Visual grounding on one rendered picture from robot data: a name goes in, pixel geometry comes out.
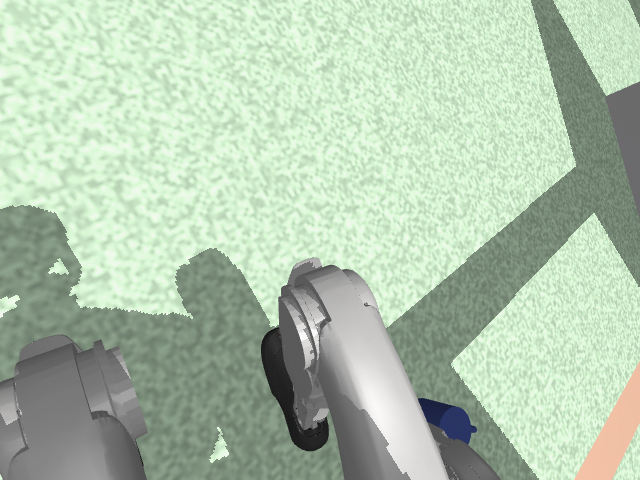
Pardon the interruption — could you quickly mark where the right robot hand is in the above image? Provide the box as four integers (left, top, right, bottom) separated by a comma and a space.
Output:
428, 422, 501, 480

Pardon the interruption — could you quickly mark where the right robot foot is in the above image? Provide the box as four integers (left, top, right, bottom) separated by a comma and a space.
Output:
261, 327, 329, 451

